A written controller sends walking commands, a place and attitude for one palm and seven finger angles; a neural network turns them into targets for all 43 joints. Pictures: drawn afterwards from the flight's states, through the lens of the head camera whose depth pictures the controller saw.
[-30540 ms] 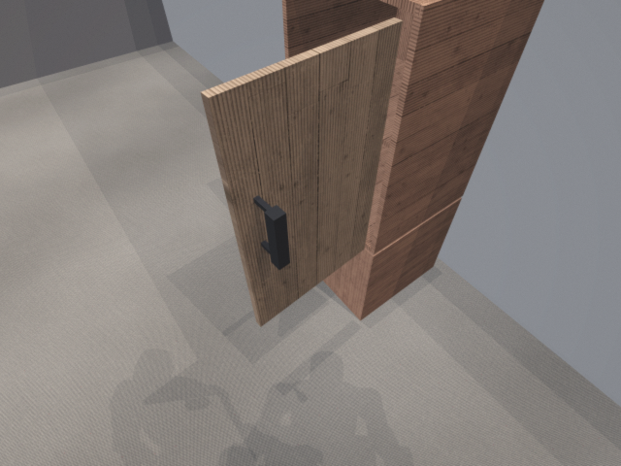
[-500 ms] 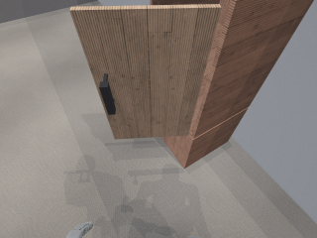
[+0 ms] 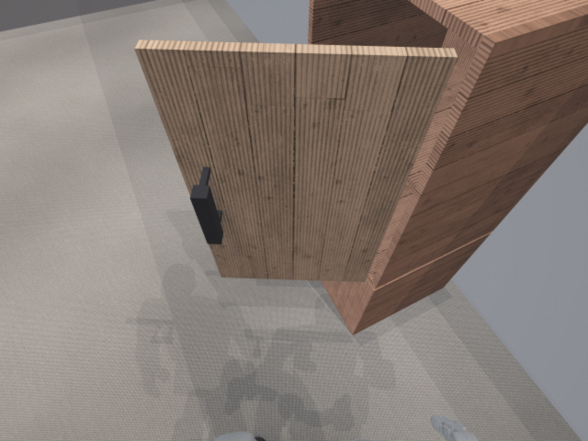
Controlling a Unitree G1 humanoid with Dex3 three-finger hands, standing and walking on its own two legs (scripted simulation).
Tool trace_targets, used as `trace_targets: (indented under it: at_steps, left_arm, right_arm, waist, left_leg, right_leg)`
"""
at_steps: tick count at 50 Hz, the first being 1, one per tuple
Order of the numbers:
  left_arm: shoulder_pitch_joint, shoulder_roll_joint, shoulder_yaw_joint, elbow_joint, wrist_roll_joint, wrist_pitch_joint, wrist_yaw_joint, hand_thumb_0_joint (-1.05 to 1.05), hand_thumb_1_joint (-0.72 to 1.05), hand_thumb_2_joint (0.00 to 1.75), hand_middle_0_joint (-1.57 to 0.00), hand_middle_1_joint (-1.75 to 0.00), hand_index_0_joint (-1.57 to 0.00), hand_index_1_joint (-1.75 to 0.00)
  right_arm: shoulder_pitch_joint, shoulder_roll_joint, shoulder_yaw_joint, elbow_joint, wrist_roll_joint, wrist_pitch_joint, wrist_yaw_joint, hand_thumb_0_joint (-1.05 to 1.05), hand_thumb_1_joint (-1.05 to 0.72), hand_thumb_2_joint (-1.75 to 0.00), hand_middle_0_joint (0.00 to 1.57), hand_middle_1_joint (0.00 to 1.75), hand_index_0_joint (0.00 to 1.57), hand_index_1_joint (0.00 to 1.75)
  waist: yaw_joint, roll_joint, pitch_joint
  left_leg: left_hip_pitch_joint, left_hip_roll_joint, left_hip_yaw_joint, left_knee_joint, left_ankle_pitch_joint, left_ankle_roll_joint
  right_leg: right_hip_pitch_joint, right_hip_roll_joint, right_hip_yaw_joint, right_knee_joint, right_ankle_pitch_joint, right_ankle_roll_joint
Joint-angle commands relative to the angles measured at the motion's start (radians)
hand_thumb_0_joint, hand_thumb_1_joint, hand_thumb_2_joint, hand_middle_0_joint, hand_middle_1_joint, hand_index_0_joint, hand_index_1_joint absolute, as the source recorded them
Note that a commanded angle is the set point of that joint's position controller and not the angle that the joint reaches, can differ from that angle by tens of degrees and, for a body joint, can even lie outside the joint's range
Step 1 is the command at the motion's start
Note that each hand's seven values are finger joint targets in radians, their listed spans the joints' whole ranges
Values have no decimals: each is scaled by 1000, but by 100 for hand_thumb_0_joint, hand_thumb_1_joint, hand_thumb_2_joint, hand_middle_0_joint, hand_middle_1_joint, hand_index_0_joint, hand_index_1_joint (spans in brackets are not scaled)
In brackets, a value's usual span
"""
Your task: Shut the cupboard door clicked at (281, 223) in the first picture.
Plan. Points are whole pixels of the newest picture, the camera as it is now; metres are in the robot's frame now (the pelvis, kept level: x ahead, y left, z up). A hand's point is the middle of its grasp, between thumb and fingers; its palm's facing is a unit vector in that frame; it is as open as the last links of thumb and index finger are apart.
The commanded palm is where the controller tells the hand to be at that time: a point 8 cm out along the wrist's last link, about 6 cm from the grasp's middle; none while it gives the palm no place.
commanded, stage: come to a stop and stand still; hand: left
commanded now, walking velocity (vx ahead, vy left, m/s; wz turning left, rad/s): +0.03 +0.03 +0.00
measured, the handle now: (210, 206) +0.45 +0.18 -0.01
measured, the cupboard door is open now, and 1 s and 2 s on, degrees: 62 62 62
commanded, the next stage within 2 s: look again from close up in 0.86 s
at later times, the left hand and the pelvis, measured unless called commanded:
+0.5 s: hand out of the picture +0.03 +0.19 -0.18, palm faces +0.02 -0.97 -0.23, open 7.4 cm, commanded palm none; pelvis -0.02 +0.00 -0.01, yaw +0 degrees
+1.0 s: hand out of the picture +0.01 +0.18 -0.16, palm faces -0.03 -0.96 -0.27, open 7.4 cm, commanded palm none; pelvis -0.01 -0.01 +0.00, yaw -2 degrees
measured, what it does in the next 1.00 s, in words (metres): steps on the spot: right foot, then left foot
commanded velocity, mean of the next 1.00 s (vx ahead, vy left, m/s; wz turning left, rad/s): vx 0.01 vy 0.04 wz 0.00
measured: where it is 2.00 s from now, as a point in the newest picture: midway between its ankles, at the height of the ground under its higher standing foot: outside the picture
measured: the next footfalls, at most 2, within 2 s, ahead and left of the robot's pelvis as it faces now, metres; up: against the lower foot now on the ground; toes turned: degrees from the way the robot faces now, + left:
right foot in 0.06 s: +0.03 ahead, -0.15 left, +0.00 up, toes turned +1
left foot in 0.36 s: -0.01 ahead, +0.10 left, +0.00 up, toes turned +4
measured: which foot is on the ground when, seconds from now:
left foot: down 0.00-0.08, up 0.10-0.34, down 0.36-1.00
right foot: up 0.00-0.04, down 0.06-1.00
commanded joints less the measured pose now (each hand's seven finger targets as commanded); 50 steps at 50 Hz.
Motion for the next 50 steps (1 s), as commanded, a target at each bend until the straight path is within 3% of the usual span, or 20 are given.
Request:
trace_targets:
  at_steps: [1,2,3,4,5,6,8,12,14,16,18,19,20,23,25,27,32,34,40,50]
  left_arm:
    - [172,75,19,-38,17,-18,-5,0,90,90,-20,-30,-20,-30]
    - [167,120,22,-46,26,-27,-2,0,90,90,-20,-30,-20,-30]
    - [119,187,27,-61,35,-38,-1,0,90,90,-20,-30,-20,-30]
    - [92,219,22,-74,29,-41,-8,0,90,90,-20,-30,-20,-30]
    - [53,199,19,-75,29,-45,-7,0,90,90,-20,-30,-20,-30]
    - [24,189,14,-65,27,-52,-5,0,90,90,-20,-30,-20,-30]
    - [14,177,11,-60,23,-57,-4,0,90,90,-20,-30,-20,-30]
    - [73,208,22,-36,21,-60,1,0,90,90,-20,-30,-20,-30]
    - [79,209,23,-22,18,-59,3,0,90,90,-20,-30,-20,-30]
    - [43,189,18,-13,6,-55,5,0,90,90,-20,-30,-20,-30]
    - [55,124,2,-18,0,-48,-1,0,90,90,-20,-30,-20,-30]
    - [132,102,-7,21,5,-85,44,0,90,90,-20,-30,-20,-30]
    - [84,171,-9,-30,8,-80,34,0,90,90,-20,-30,-20,-30]
    - [58,105,-33,-25,14,-48,13,0,90,90,-20,-30,-20,-30]
    - [72,92,-38,-12,10,-48,7,0,90,90,-20,-30,-20,-30]
    - [75,87,-44,-2,6,-52,0,0,90,90,-20,-30,-20,-30]
    - [73,94,-45,9,10,-49,-6,0,90,90,-20,-30,-20,-30]
    - [82,103,-42,16,10,-55,-7,0,90,90,-20,-30,-20,-30]
    - [83,115,-43,45,5,-66,-4,0,90,90,-20,-30,-20,-30]
    - [73,122,-40,73,6,-74,-1,0,90,90,-20,-30,-20,-30]
  right_arm:
    - [45,-198,-60,-46,4,7,1,0,-90,-90,20,30,20,30]
    - [57,-159,-57,-49,11,10,9,0,-90,-90,20,30,20,30]
    - [89,-87,-45,-57,17,14,21,0,-90,-90,20,30,20,30]
    - [89,-97,-44,-53,16,28,29,0,-90,-90,20,30,20,30]
    - [44,-79,-42,-57,9,36,28,0,-90,-90,20,30,20,30]
    - [67,-93,-38,-43,8,31,26,0,-90,-90,20,30,20,30]
    - [103,-110,-36,-14,12,20,28,0,-90,-90,20,30,20,30]
    - [115,-104,-20,-7,16,3,28,0,-90,-90,20,30,20,30]
    - [141,-93,-14,4,18,-4,23,0,-90,-90,20,30,20,30]
    - [218,-90,-9,38,15,-16,20,0,-90,-90,20,30,20,30]
    - [209,-142,-15,43,8,-32,18,0,-90,-90,20,30,20,30]
    - [165,-174,-23,-25,12,-49,22,0,-90,-90,20,30,20,30]
    - [199,-119,-8,-48,-3,-44,23,0,-90,-90,20,30,20,30]
    - [247,-121,8,-61,-5,-55,15,0,-90,-90,20,30,20,30]
    - [248,-134,11,-73,1,-55,8,0,-90,-90,20,30,20,30]
    - [244,-131,13,-75,4,-56,8,0,-90,-90,20,30,20,30]
    - [252,-137,11,-38,0,-60,16,0,-90,-90,20,30,20,30]
    - [251,-135,15,-21,-1,-66,16,0,-90,-90,20,30,20,30]
    - [266,-129,22,30,4,-76,10,0,-90,-90,20,30,20,30]
    - [256,-111,25,90,5,-73,7,0,-90,-90,20,30,20,30]
  waist:
    - [13,51,-231]
    - [11,-90,-208]
    - [-11,-297,-140]
    - [-2,-216,-125]
    - [-10,-180,-81]
    - [-26,-243,-77]
    - [-27,-225,-97]
    - [11,-193,-162]
    - [9,-180,-176]
    - [-25,-177,-199]
    - [0,-3,-206]
    - [-4,124,-213]
    - [-21,181,-194]
    - [-16,298,-75]
    - [-6,129,-95]
    - [-10,-1,-68]
    - [-19,-46,1]
    - [-15,-10,-33]
    - [-24,-41,-94]
    - [-26,-49,-98]
  left_leg:
    - [89,189,-132,2,428,84]
    - [8,93,-95,93,169,26]
    - [-74,-55,-21,202,-205,-39]
    - [-13,-69,-84,348,-350,-39]
    - [-54,-64,-129,421,-341,-33]
    - [-98,-47,-142,455,-318,-37]
    - [-104,-40,-134,449,-270,-50]
    - [-94,-54,-102,251,-261,-66]
    - [-41,-56,-88,91,-203,-68]
    - [118,-50,-87,-138,25,-60]
    - [210,87,-195,-125,312,-5]
    - [158,101,-84,50,365,-26]
    - [80,19,-121,27,170,-25]
    - [28,113,-236,-144,348,25]
    - [65,109,-223,-114,344,55]
    - [48,72,-202,-129,156,43]
    - [6,53,-210,-229,-135,35]
    - [27,46,-198,-230,-90,36]
    - [124,36,-146,-170,111,28]
    - [151,29,-119,-147,136,12]
  right_leg:
    - [158,-22,-18,-241,315,-5]
    - [175,-110,115,-366,455,-37]
    - [119,-291,307,-472,520,-123]
    - [-15,-379,330,-537,412,-195]
    - [-34,-342,347,-524,470,-211]
    - [16,-327,334,-492,555,-218]
    - [90,-296,251,-444,690,-206]
    - [267,-299,228,-386,863,-205]
    - [290,-291,217,-353,895,-194]
    - [230,-244,173,-309,773,-128]
    - [132,-120,80,-287,481,-45]
    - [149,-152,68,-274,607,-51]
    - [139,-168,131,-240,503,-80]
    - [45,-32,-17,-150,107,-43]
    - [63,-31,1,-182,133,-41]
    - [66,-53,52,-246,206,-47]
    - [33,-59,83,-274,191,-45]
    - [56,-65,85,-271,230,-48]
    - [76,-90,104,-285,353,-41]
    - [96,-105,120,-306,454,-49]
